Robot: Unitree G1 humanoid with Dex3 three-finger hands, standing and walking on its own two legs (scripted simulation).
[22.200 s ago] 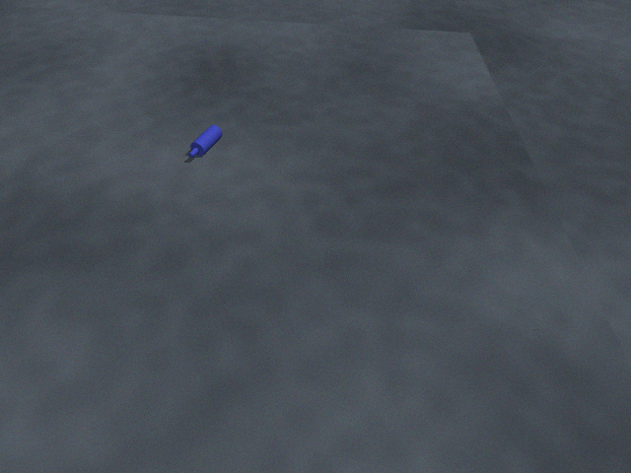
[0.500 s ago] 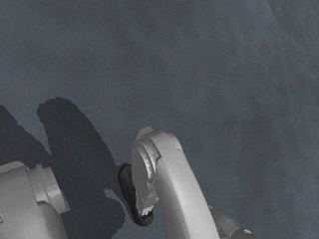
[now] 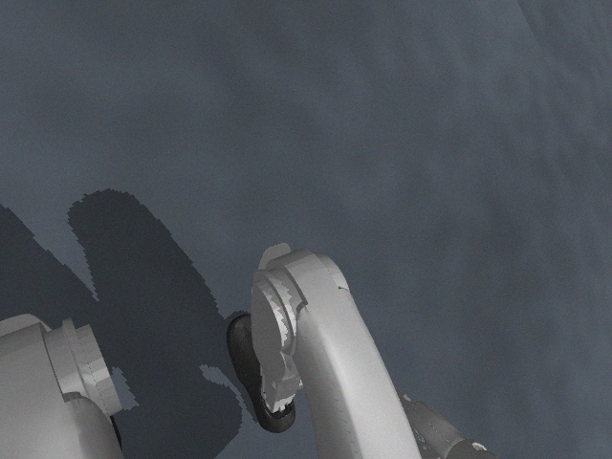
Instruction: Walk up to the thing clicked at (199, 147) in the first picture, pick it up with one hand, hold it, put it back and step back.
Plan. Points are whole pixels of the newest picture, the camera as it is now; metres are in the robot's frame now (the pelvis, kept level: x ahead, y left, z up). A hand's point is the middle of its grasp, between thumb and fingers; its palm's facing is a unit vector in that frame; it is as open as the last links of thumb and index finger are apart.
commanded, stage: close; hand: left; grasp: from above
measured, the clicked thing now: out of the picture +0.43 +0.42 -0.26
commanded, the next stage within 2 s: settle in 0.32 s
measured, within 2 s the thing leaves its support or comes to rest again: leaves its support in 0.76 s
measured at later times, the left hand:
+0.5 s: hand out of the picture +0.43 +0.38 -0.23, palm faces -0.43 -0.17 -0.89, open 10.9 cm
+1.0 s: hand out of the picture +0.43 +0.40 -0.17, palm faces -0.38 -0.13 -0.92, open 10.7 cm
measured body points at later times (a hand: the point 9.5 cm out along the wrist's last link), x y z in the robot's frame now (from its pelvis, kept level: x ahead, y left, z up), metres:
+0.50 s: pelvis +0.00 +0.00 +0.00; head +0.27 +0.14 +0.33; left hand +0.44 +0.39 -0.18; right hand +0.08 -0.26 -0.06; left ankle +0.07 +0.13 -0.26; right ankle +0.12 -0.12 -0.26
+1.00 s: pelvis +0.00 +0.00 +0.01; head +0.24 +0.13 +0.37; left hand +0.44 +0.40 -0.11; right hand +0.11 -0.26 -0.06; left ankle +0.07 +0.13 -0.26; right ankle +0.12 -0.12 -0.26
